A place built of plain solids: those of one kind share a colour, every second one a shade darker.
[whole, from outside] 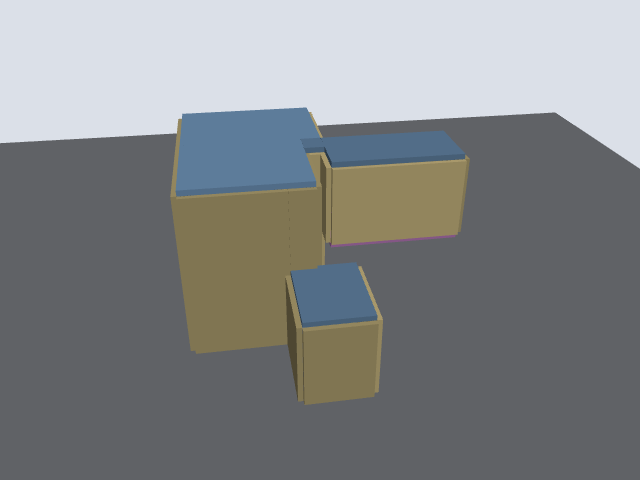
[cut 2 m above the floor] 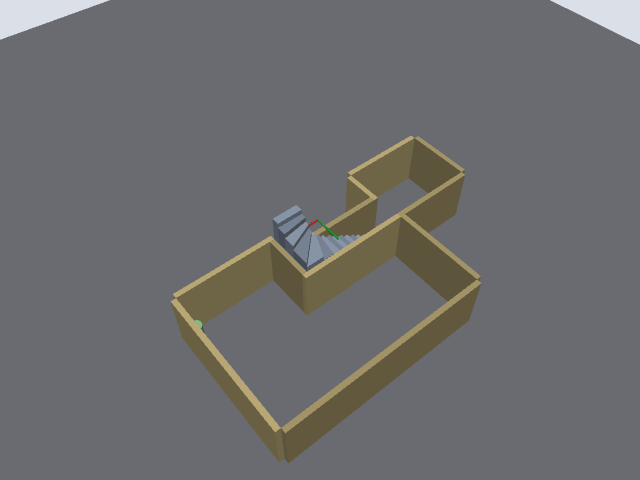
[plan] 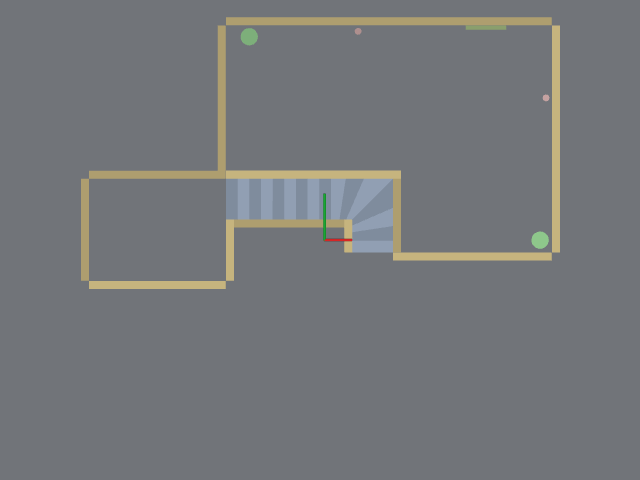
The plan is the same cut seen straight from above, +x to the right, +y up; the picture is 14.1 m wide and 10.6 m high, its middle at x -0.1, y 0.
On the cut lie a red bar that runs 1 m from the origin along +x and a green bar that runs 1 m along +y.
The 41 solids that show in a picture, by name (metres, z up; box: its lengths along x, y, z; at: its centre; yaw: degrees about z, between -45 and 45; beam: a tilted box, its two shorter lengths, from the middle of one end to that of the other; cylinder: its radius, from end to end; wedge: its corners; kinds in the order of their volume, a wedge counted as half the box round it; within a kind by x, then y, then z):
{
 "wall_1": {"box": [0.18, 2.26, 2.96], "at": [-5.29, 0.23, 1.43]},
 "wall_2": {"box": [3.02, 0.18, 2.96], "at": [-3.69, -0.99, 1.43]},
 "wall_3": {"box": [3.02, 0.18, 2.96], "at": [-3.69, 1.44, 1.43]},
 "wall_4": {"box": [0.18, 0.9, 3.08], "at": [-2.27, 0.9, 4.45]},
 "wall_5": {"box": [0.18, 3.39, 6.03], "at": [-2.27, 3.05, 2.97]},
 "wall_6": {"box": [0.18, 1.36, 2.96], "at": [-2.09, -0.22, 1.43]},
 "wall_7": {"box": [0.18, 4.64, 2.87], "at": [-0.88, -2.6, 4.55]},
 "wall_8": {"box": [2.79, 0.18, 6.03], "at": [-0.78, 0.36, 2.97]},
 "wall_9": {"box": [3.87, 0.18, 6.03], "at": [-0.24, 1.44, 2.97]},
 "wall_10": {"box": [1.4, 0.18, 2.87], "at": [-0.09, -0.18, 4.55]},
 "wall_11": {"box": [2.3, 0.18, 2.87], "at": [0.36, -5.01, 4.55]},
 "wall_12": {"box": [0.18, 0.73, 6.03], "at": [0.52, 0.09, 2.97]},
 "wall_13": {"box": [7.2, 0.18, 6.03], "at": [1.42, 4.83, 2.97]},
 "wall_14": {"box": [0.18, 1.63, 6.03], "at": [1.6, 0.54, 2.97]},
 "wall_15": {"box": [3.51, 0.18, 6.03], "at": [3.27, -0.36, 2.97]},
 "wall_16": {"box": [0.18, 5.01, 6.03], "at": [5.11, 2.23, 2.97]},
 "roof_1": {"box": [3.02, 2.26, 0.18], "at": [-3.69, 0.23, 3.0]},
 "roof_2": {"box": [3.69, 4.29, 0.2], "at": [-0.33, 2.6, 6.08]},
 "roof_3": {"box": [2.3, 4.64, 0.2], "at": [0.36, -2.6, 6.08]},
 "roof_4": {"box": [0.9, 0.73, 0.2], "at": [1.06, 0.09, 6.08]},
 "roof_5": {"box": [3.51, 5.01, 0.2], "at": [3.27, 2.23, 6.08]},
 "tread_1": {"wedge": [[-2.18, 0.45, -0.05], [-2.18, 0.45, 0.18], [-2.18, 1.35, -0.05], [-2.18, 1.35, 0.18], [-1.92, 0.45, -0.05], [-1.92, 0.45, 0.18], [-1.91, 1.35, -0.05], [-1.91, 1.35, 0.18]]},
 "tread_2": {"wedge": [[-1.92, 0.45, -0.05], [-1.92, 0.45, 0.37], [-1.92, 1.35, -0.05], [-1.92, 1.35, 0.37], [-1.66, 0.45, -0.05], [-1.66, 0.45, 0.37], [-1.66, 1.35, -0.05], [-1.66, 1.35, 0.37]]},
 "tread_3": {"wedge": [[-1.66, 0.45, -0.05], [-1.66, 0.45, 0.55], [-1.66, 1.35, -0.05], [-1.66, 1.35, 0.55], [-1.4, 0.45, -0.05], [-1.4, 0.45, 0.55], [-1.4, 1.35, -0.05], [-1.4, 1.35, 0.55]]},
 "tread_4": {"wedge": [[-1.4, 0.45, -0.05], [-1.4, 0.45, 0.73], [-1.4, 1.35, -0.05], [-1.4, 1.35, 0.74], [-1.14, 0.45, -0.05], [-1.14, 0.45, 0.73], [-1.14, 1.35, -0.05], [-1.14, 1.35, 0.74]]},
 "tread_5": {"wedge": [[-1.15, 0.45, -0.05], [-1.15, 0.45, 0.92], [-1.15, 1.35, -0.05], [-1.15, 1.35, 0.92], [-0.89, 0.45, -0.05], [-0.89, 0.45, 0.92], [-0.89, 1.35, -0.05], [-0.89, 1.35, 0.92]]},
 "tread_6": {"wedge": [[-0.89, 0.45, -0.05], [-0.89, 0.45, 1.1], [-0.89, 1.35, -0.05], [-0.89, 1.35, 1.1], [-0.63, 0.45, -0.05], [-0.63, 0.45, 1.1], [-0.63, 1.35, -0.05], [-0.63, 1.35, 1.1]]},
 "tread_7": {"wedge": [[-0.63, 0.45, -0.05], [-0.63, 0.45, 1.28], [-0.63, 1.35, -0.05], [-0.63, 1.35, 1.28], [-0.37, 0.45, -0.05], [-0.37, 0.45, 1.28], [-0.37, 1.35, -0.05], [-0.37, 1.35, 1.29]]},
 "tread_8": {"wedge": [[-0.37, 0.45, -0.05], [-0.37, 0.45, 1.47], [-0.37, 1.35, -0.05], [-0.37, 1.35, 1.47], [-0.11, 0.45, -0.05], [-0.11, 0.45, 1.47], [-0.11, 1.35, -0.05], [-0.11, 1.35, 1.47]]},
 "tread_9": {"wedge": [[-0.12, 1.35, -0.05], [-0.12, 1.35, 1.65], [-0.11, 0.45, -0.05], [-0.11, 0.45, 1.65], [0.14, 0.45, -0.05], [0.14, 0.45, 1.65], [0.14, 1.35, -0.05], [0.14, 1.35, 1.65]]},
 "tread_10": {"wedge": [[0.14, 0.45, -0.05], [0.14, 0.45, 1.83], [0.14, 1.35, -0.05], [0.14, 1.35, 1.83], [0.33, 0.45, -0.05], [0.33, 0.45, 1.83], [0.47, 1.35, -0.05], [0.47, 1.35, 1.83]]},
 "tread_11": {"wedge": [[0.33, 0.45, -0.05], [0.33, 0.45, 2.02], [0.47, 1.35, -0.05], [0.47, 1.35, 2.02], [0.48, 0.45, -0.05], [0.48, 0.45, 2.02], [0.87, 1.35, -0.05], [0.87, 1.35, 2.02]]},
 "tread_12": {"wedge": [[0.48, 0.45, -0.05], [0.48, 0.45, 2.2], [0.62, 0.45, -0.05], [0.62, 0.45, 2.2], [0.87, 1.35, -0.05], [0.87, 1.35, 2.2], [1.52, 1.35, -0.05], [1.52, 1.35, 2.2]]},
 "tread_13": {"wedge": [[0.61, -0.28, -0.05], [0.61, -0.28, 2.93], [0.61, -0.02, -0.05], [0.61, -0.02, 2.93], [1.51, -0.28, -0.05], [1.51, -0.28, 2.93], [1.51, -0.02, -0.05], [1.51, -0.02, 2.93]]},
 "tread_14": {"wedge": [[0.61, -0.02, -0.05], [0.61, -0.02, 2.75], [0.61, 0.17, -0.05], [0.61, 0.17, 2.75], [1.51, -0.02, -0.05], [1.51, -0.02, 2.75], [1.51, 0.31, -0.05], [1.51, 0.31, 2.75]]},
 "tread_15": {"wedge": [[0.61, 0.17, -0.05], [0.61, 0.17, 2.57], [0.61, 0.32, -0.05], [0.61, 0.32, 2.57], [1.51, 0.31, -0.05], [1.51, 0.31, 2.57], [1.51, 0.71, -0.05], [1.51, 0.71, 2.57]]},
 "tread_16": {"wedge": [[0.61, 0.32, -0.05], [0.61, 0.32, 2.38], [0.61, 0.45, -0.05], [0.61, 0.45, 2.38], [1.51, 0.71, -0.05], [1.51, 0.71, 2.38], [1.51, 1.35, -0.05], [1.51, 1.35, 2.38]]},
 "floor_1": {"box": [2.3, 4.64, 0.21], "at": [0.36, -2.6, 3.01]},
 "bin_1": {"cylinder": 0.19, "from": [-1.66, 4.49, 0.0], "to": [-1.66, 4.49, 0.75]},
 "bin_2": {"cylinder": 0.19, "from": [4.76, 0.0, 0.0], "to": [4.76, 0.0, 0.62]},
 "radiator_1": {"box": [0.9, 0.1, 0.45], "at": [3.57, 4.69, 0.38]}
}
